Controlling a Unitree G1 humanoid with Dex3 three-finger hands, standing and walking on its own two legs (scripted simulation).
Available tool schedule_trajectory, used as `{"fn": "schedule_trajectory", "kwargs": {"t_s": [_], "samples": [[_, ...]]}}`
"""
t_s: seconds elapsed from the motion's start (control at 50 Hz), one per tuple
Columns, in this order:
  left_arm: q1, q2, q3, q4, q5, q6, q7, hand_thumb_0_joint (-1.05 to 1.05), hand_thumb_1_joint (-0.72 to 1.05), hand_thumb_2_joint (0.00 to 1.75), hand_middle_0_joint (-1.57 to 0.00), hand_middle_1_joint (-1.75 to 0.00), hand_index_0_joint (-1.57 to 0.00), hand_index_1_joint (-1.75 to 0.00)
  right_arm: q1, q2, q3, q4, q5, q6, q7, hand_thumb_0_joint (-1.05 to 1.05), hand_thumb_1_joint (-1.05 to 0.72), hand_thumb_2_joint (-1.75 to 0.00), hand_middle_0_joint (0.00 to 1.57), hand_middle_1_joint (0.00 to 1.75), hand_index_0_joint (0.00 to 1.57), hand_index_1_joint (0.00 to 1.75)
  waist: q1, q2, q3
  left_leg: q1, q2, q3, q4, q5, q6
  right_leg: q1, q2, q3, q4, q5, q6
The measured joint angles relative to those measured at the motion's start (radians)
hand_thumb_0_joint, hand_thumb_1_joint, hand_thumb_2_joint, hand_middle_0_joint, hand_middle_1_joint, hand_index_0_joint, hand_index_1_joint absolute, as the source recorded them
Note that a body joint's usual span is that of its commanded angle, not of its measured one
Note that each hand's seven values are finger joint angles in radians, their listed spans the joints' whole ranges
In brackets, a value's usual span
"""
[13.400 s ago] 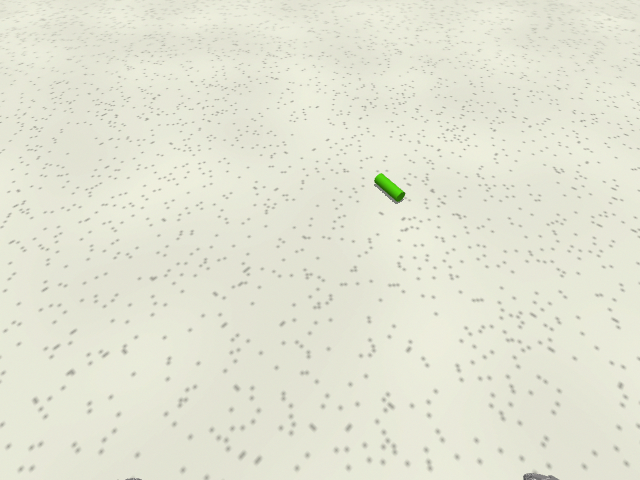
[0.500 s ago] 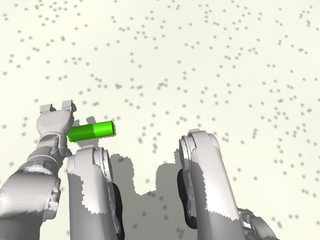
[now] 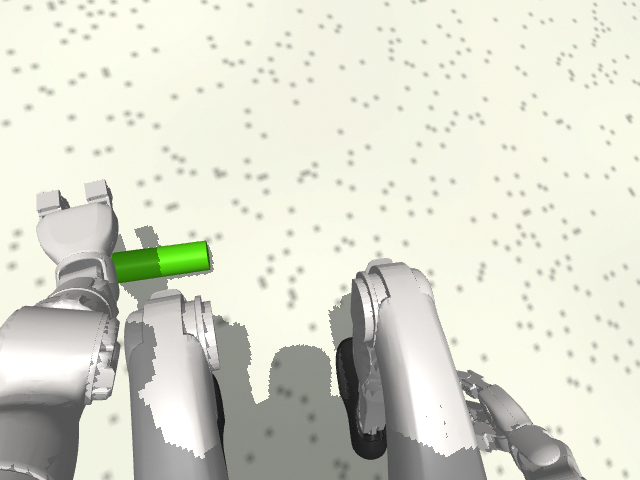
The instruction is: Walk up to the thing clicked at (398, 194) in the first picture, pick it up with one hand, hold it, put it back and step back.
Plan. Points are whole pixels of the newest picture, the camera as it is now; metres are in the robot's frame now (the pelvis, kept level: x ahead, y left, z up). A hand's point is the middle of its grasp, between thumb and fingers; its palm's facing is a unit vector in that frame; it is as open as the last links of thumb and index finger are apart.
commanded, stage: rest palm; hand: left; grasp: from above
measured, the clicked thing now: (163, 261) +0.42 +0.19 -0.30
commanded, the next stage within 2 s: none
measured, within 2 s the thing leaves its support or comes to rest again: neither
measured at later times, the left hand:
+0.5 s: hand (137, 295) +0.36 +0.22 -0.25, palm faces -0.37 +0.02 -0.93, open 14.1 cm
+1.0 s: hand (132, 252) +0.42 +0.22 -0.23, palm faces -0.46 +0.01 -0.89, open 14.3 cm
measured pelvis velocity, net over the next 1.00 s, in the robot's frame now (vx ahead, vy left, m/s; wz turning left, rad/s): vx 0.02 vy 0.01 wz -0.07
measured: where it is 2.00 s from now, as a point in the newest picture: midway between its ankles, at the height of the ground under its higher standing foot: (288, 436)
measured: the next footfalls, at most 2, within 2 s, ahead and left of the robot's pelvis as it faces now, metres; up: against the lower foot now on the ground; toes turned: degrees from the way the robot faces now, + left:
none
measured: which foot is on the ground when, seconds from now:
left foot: down 0.00-1.00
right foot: down 0.00-1.00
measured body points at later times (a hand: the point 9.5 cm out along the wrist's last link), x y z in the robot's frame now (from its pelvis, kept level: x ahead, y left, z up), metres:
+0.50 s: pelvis +0.01 +0.00 -0.01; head +0.25 +0.06 +0.36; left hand +0.37 +0.22 -0.19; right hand +0.10 -0.27 -0.13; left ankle +0.09 +0.14 -0.30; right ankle +0.11 -0.14 -0.30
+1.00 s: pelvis +0.02 +0.01 -0.01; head +0.25 +0.08 +0.37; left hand +0.44 +0.22 -0.18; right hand +0.08 -0.24 -0.11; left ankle +0.09 +0.14 -0.30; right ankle +0.11 -0.14 -0.30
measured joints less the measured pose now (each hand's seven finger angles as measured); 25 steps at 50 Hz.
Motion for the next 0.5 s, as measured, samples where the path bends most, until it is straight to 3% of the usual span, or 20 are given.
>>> {"fn": "schedule_trajectory", "kwargs": {"t_s": [0.04, 0.1, 0.16, 0.24, 0.34, 0.42, 0.5], "samples": [[-0.015, -0.003, -0.026, -0.010, -0.032, -0.022, -0.104, 0.00, -0.54, 0.99, -0.07, -1.00, -0.06, -1.00, 0.024, 0.002, 0.014, 0.009, 0.014, -0.002, -0.001, 0.00, -0.91, -0.90, 0.20, 0.30, 0.20, 0.30, -0.003, 0.014, 0.011, 0.001, -0.001, -0.003, 0.009, -0.010, 0.000, 0.007, 0.000, -0.001, 0.003, -0.011, 0.006], [-0.008, -0.003, -0.069, -0.057, -0.031, -0.101, -0.231, 0.00, -0.54, 1.00, -0.07, -1.00, -0.06, -1.01, 0.075, 0.005, 0.030, 0.010, 0.035, 0.007, -0.006, 0.00, -0.91, -0.90, 0.20, 0.30, 0.20, 0.30, 0.000, 0.027, 0.021, -0.003, -0.004, -0.010, 0.025, -0.028, -0.002, 0.010, 0.000, -0.006, 0.012, -0.030, 0.011], [0.028, 0.005, -0.089, -0.128, 0.006, -0.201, -0.252, 0.00, -0.54, 1.00, -0.07, -1.02, -0.07, -1.02, 0.126, 0.009, 0.042, -0.001, 0.047, 0.024, -0.006, 0.00, -0.91, -0.90, 0.20, 0.30, 0.20, 0.30, 0.007, 0.026, 0.030, -0.004, -0.007, -0.015, 0.038, -0.048, -0.007, 0.012, -0.002, -0.009, 0.024, -0.051, 0.011], [0.082, 0.027, -0.069, -0.132, 0.106, -0.305, -0.161, 0.00, -0.53, 1.00, -0.08, -1.02, -0.07, -1.02, 0.152, 0.014, 0.068, -0.011, 0.035, 0.036, 0.009, 0.00, -0.91, -0.90, 0.20, 0.30, 0.20, 0.30, 0.004, 0.005, 0.039, 0.006, -0.005, -0.023, 0.055, -0.074, -0.015, 0.016, 0.001, -0.012, 0.041, -0.072, 0.009], [0.146, 0.054, -0.046, -0.065, 0.221, -0.351, 0.012, 0.00, -0.53, 1.00, -0.08, -1.01, -0.07, -1.02, 0.112, 0.013, 0.082, -0.008, -0.020, 0.008, 0.032, 0.00, -0.91, -0.90, 0.20, 0.30, 0.20, 0.30, -0.016, -0.026, 0.067, 0.007, -0.007, -0.040, 0.080, -0.081, -0.030, 0.011, 0.005, -0.023, 0.065, -0.073, 0.000], [0.205, 0.054, -0.033, -0.092, 0.262, -0.338, 0.165, 0.00, -0.51, 0.98, -0.08, -1.01, -0.08, -1.01, 0.057, 0.004, 0.072, -0.005, -0.066, -0.022, 0.058, 0.00, -0.91, -0.90, 0.20, 0.30, 0.20, 0.30, -0.019, -0.052, 0.114, 0.016, -0.009, -0.049, 0.096, -0.073, -0.038, 0.015, 0.009, -0.028, 0.081, -0.060, -0.001], [0.219, 0.058, -0.010, -0.093, 0.282, -0.262, 0.287, 0.00, -0.50, 0.97, -0.08, -1.00, -0.08, -1.00, -0.005, -0.002, 0.056, -0.012, -0.077, -0.038, 0.074, 0.00, -0.91, -0.90, 0.20, 0.30, 0.20, 0.30, -0.018, -0.066, 0.141, 0.022, -0.006, -0.049, 0.081, -0.054, -0.039, 0.020, 0.013, -0.030, 0.063, -0.038, 0.001]]}}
